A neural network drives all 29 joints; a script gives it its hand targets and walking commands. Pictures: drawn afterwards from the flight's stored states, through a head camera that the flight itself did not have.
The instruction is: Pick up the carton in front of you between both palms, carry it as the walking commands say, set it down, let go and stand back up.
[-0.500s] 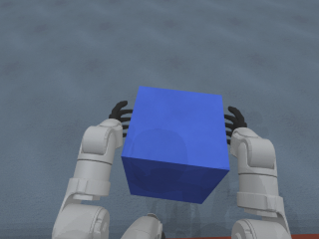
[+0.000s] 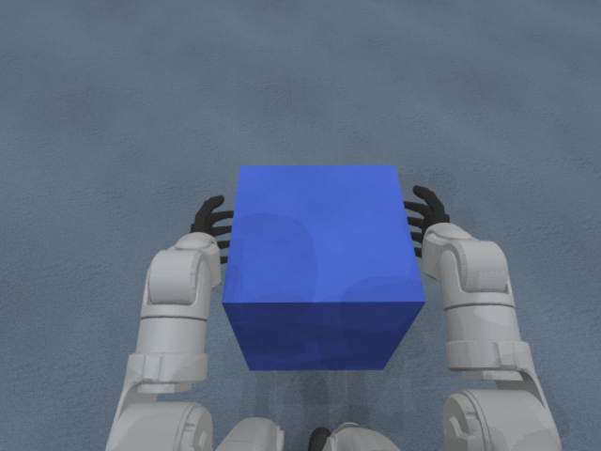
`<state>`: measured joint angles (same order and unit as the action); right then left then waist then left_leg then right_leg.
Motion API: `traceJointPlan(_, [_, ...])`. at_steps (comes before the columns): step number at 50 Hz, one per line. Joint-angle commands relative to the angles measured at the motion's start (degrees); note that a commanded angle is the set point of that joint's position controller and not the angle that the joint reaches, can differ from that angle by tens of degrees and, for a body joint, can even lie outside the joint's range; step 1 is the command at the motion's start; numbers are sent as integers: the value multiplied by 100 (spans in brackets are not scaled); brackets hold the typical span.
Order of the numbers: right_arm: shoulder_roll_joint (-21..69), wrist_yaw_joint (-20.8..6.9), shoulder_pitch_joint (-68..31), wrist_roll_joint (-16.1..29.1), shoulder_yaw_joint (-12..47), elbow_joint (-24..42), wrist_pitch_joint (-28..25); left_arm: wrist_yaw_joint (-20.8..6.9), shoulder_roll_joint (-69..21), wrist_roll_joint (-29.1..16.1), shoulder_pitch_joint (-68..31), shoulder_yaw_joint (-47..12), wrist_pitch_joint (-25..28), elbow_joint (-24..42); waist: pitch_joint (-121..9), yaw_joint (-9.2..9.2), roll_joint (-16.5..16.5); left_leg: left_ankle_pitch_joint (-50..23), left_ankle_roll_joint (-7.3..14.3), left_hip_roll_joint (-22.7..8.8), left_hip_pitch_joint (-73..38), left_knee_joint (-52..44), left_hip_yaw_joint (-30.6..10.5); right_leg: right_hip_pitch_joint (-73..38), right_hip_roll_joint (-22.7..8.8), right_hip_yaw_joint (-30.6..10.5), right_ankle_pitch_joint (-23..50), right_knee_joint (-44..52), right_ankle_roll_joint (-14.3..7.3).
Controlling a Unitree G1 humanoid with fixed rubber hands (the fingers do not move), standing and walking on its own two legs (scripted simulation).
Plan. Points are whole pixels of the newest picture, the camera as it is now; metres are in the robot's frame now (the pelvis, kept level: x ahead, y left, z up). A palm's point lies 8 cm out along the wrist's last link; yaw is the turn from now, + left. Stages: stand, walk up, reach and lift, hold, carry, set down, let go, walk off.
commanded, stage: carry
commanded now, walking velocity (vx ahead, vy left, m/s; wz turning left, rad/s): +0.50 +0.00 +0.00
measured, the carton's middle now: (316, 275) +0.34 +0.01 -0.02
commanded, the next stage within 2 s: none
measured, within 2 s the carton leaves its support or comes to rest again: neither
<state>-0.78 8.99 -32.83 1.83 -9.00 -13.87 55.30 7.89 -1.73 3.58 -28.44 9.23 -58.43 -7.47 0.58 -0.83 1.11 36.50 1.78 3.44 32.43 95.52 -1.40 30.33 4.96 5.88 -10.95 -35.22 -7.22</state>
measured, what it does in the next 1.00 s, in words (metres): walks ahead: left foot, then right foot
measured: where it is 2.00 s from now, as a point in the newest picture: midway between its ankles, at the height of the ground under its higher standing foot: (309, 161)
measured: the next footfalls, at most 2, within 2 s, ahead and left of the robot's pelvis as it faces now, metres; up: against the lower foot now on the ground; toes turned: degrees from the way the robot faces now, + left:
left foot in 0.26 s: +0.36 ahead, +0.13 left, +0.00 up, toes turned +3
right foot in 0.68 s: +0.62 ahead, -0.11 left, +0.00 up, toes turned -11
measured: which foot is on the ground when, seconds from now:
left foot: up 0.00-0.24, down 0.26-0.68, up 0.70-1.00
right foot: down 0.00-0.28, up 0.30-0.66, down 0.68-1.00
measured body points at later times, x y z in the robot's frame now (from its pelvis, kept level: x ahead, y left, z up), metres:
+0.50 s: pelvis +0.35 +0.04 +0.04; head +0.37 +0.04 +0.49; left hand +0.70 +0.15 +0.09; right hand +0.66 -0.15 +0.09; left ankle +0.32 +0.12 -0.72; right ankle +0.35 -0.09 -0.65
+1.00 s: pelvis +0.65 -0.01 +0.03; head +0.62 -0.01 +0.48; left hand +0.91 +0.15 +0.12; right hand +0.93 -0.15 +0.12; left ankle +0.76 +0.13 -0.68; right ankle +0.58 -0.10 -0.72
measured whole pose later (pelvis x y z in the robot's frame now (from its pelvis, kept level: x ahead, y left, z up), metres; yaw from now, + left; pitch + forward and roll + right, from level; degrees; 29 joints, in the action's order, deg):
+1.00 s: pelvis +0.65 -0.01 +0.03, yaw +1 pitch +4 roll +1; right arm 7.5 4.9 -7.7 -6.2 -6.1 19.3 67.7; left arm 6.0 -7.4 5.0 -7.0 5.1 -68.6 19.3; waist -8.7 -1.7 0.1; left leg 9.8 -0.6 -5.4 32.4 36.4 7.0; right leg 5.5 -2.2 11.8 -14.6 -16.0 -1.2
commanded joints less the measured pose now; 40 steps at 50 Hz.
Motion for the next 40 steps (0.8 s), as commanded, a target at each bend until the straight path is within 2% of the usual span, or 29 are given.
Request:
traceJointPlan(1, [6528, -1356, -2883, 1724, 3445, 1310, 30, -1174, -6363, -2854, -4308, -4362, 347, 1633, -3723, -304, -331, -936, -94, -449, 2023, -1174, -248, -4526, -2312, -3408, 3141, 286, -1337])
traceJointPlan(2, [6455, -1314, -2816, 1599, 3421, 1436, -44, -1178, -6492, -2993, -4380, -4507, 416, 1775, -3643, -287, -323, -818, -120, -500, 1883, -1584, -190, -4196, -2257, -3331, 2945, 327, -1328])
traceJointPlan(3, [6419, -1282, -2749, 1515, 3454, 1545, -127, -1207, -6520, -3096, -4407, -4610, 483, 1863, -3638, -319, -161, -762, -105, -538, 1872, -1903, -157, -4059, -2218, -3219, 2863, 346, -1268])
traceJointPlan(4, [6331, -1243, -2616, 1413, 3507, 1604, -196, -1238, -6535, -3167, -4313, -4691, 535, 1909, -3641, -377, 85, -968, -82, -569, 1906, -2291, -58, -4097, -2143, -2996, 3204, 300, -1224])
traceJointPlan(6, [6183, -1181, -2400, 1213, 3670, 1713, -346, -1329, -6475, -3178, -3987, -4769, 642, 1775, -3635, -464, 490, -1703, 11, -563, 1651, -3324, 89, -4076, -1849, -2387, 3987, 187, -981])
traceJointPlan(10, [5883, -1147, -1945, 925, 3824, 1823, -570, -1516, -6240, -3057, -3291, -4829, 810, 1448, -3225, -541, 750, -2714, 131, -22, 404, -5461, 818, -3620, -1202, -1311, 4537, -31, -468])
traceJointPlan(11, [5815, -1172, -1809, 912, 3863, 1785, -588, -1536, -6195, -3008, -3151, -4842, 829, 1339, -3163, -256, 771, -3140, 145, 55, -394, -6217, 974, -3296, -1164, -992, 4683, -166, -212])
traceJointPlan(12, [5750, -1210, -1699, 909, 3921, 1809, -596, -1544, -6156, -2969, -3059, -4840, 841, 1303, -3291, -3, 692, -3968, 231, 53, -1686, -6853, 1132, -2740, -1126, -681, 4629, -593, 91])
traceJointPlan(13, [5699, -1259, -1588, 961, 3990, 1793, -577, -1540, -6040, -2850, -2958, -4787, 851, 1265, -3378, 226, 658, -4336, 388, -233, -2888, -6972, 884, -2000, -1091, -551, 3927, -1002, 314])
traceJointPlan(14, [5627, -1319, -1548, 1042, 4028, 1810, -536, -1524, -5906, -2693, -2936, -4738, 839, 1255, -3607, 334, -137, -5985, 672, -1544, -4253, -6671, -592, -879, -957, -444, 933, -1946, 544])
traceJointPlan(15, [5471, -1359, -1467, 1039, 4064, 1589, -496, -1501, -5861, -2592, -2674, -4595, 738, 1027, -4324, 280, -1680, -6745, 1873, -2904, -5900, -6667, -2999, 846, -88, -456, -2172, -3872, 870])
traceJointPlan(16, [5579, -1402, -1329, 1194, 4099, 1410, -431, -1468, -5675, -2450, -2578, -4441, 694, 980, -4176, 309, -1479, -5640, 1870, -2790, -5927, -6962, -3339, 1417, -274, -722, -2247, -4277, 752])
traceJointPlan(17, [5654, -1443, -1491, 1312, 4143, 1430, -387, -1446, -5662, -2375, -2639, -4344, 653, 919, -3611, 332, -1220, -5464, 1613, -2515, -5574, -7109, -2880, 1779, -459, -657, -1978, -4167, 716])
traceJointPlan(18, [5795, -1486, -1697, 1466, 4252, 1498, -313, -1422, -5644, -2266, -2561, -4242, 610, 861, -3277, 263, -651, -5538, 1316, -2375, -5244, -7203, -2446, 1803, -655, -621, -1640, -3791, 716])
traceJointPlan(19, [5943, -1527, -1896, 1608, 4339, 1538, -240, -1396, -5608, -2138, -2469, -4126, 558, 789, -3027, 241, -443, -5720, 1092, -2250, -4952, -7314, -2120, 1723, -769, -586, -1400, -3253, 733])
traceJointPlan(20, [6049, -1568, -2003, 1742, 4378, 1571, -164, -1374, -5625, -2036, -2355, -4025, 508, 723, -2900, 226, -391, -5687, 902, -2137, -4751, -7458, -1835, 1520, -796, -544, -1280, -2723, 771])
traceJointPlan(21, [6095, -1606, -2092, 1829, 4401, 1597, -93, -1353, -5634, -1932, -2231, -3940, 464, 673, -2816, 213, -447, -5720, 800, -2072, -4644, -7584, -1610, 1320, -753, -482, -1225, -2231, 801])
traceJointPlan(23, [6149, -1691, -2126, 1936, 4363, 1582, 41, -1302, -5645, -1777, -2019, -3831, 377, 640, -2679, 172, -578, -5848, 745, -1981, -4378, -7708, -1057, 940, -632, -269, -1081, -1423, 850])
traceJointPlan(26, [6223, -1832, -1932, 1967, 4252, 1518, 226, -1244, -5744, -1648, -1929, -3861, 238, 867, -2348, 159, -997, -5436, 562, -1656, -3778, -7922, -221, 244, -526, 60, -297, -220, 853])
traceJointPlan(29, [6228, -1901, -1535, 1853, 4152, 1608, 422, -1265, -5786, -1735, -2020, -4058, 18, 1358, -1949, 201, -1232, -5207, 428, -1568, -3438, -8092, 194, -269, -548, 324, 630, 659, 858])
traceJointPlan(31, [6168, -1896, -1263, 1750, 4119, 1818, 579, -1333, -5810, -1862, -1973, -4193, -163, 1717, -1840, 183, -1209, -5074, 325, -1566, -3291, -7888, 370, -801, -591, 476, 964, 1068, 816])
traceJointPlan(33, [6129, -1879, -936, 1629, 4107, 2054, 747, -1430, -5811, -1922, -1708, -4218, -353, 1963, -2084, 87, -831, -5000, 119, -1333, -2657, -6842, 833, -2256, -452, 807, 722, 1289, 707])
traceJointPlan(34, [6040, -1871, -761, 1558, 4093, 2176, 823, -1488, -5785, -1924, -1497, -4205, -455, 2027, -2347, 20, -589, -4330, -53, -1199, -1952, -6038, 964, -3280, -808, 354, 331, 1121, 598])
traceJointPlan(35, [6013, -1874, -690, 1504, 4097, 2336, 923, -1533, -5618, -1872, -1275, -4140, -545, 2068, -2577, -46, 647, -2659, -304, -804, -867, -4462, 1084, -3995, -2251, -1916, -434, 1623, 143])
traceJointPlan(36, [6053, -1874, -768, 1522, 4139, 2561, 1012, -1571, -5653, -1820, -1172, -4157, -585, 2037, -2572, -75, 1647, -814, -333, -266, 697, -3341, 750, -4814, -3024, -3528, -292, 1981, -557])
traceJointPlan(37, [6140, -1890, -730, 1520, 4178, 2660, 1048, -1615, -5761, -1884, -1099, -4209, -631, 2223, -2396, -46, 1411, -685, -173, -540, 1083, -2649, 309, -4513, -3069, -3522, -55, 2093, -642])
traceJointPlan(38, [6218, -1897, -684, 1517, 4200, 2786, 1051, -1655, -5930, -1962, -1125, -4300, -664, 2431, -2267, -49, 944, -877, -82, -749, 1025, -2551, 170, -4086, -2870, -3018, 405, 2060, -551])
traceJointPlan(39, [6275, -1886, -602, 1496, 4195, 2907, 1042, -1702, -6098, -2069, -1178, -4376, -691, 2641, -2255, -28, 406, -1246, -52, -946, 918, -2694, 129, -3765, -2737, -2507, 400, 2116, -377])
traceJointPlan(40, [6277, -1865, -471, 1465, 4228, 3091, 1032, -1743, -6155, -2146, -1215, -4426, -702, 2882, -2185, -11, 223, -1532, -76, -1076, 729, -3088, 112, -3414, -2614, -2068, 434, 2255, -212])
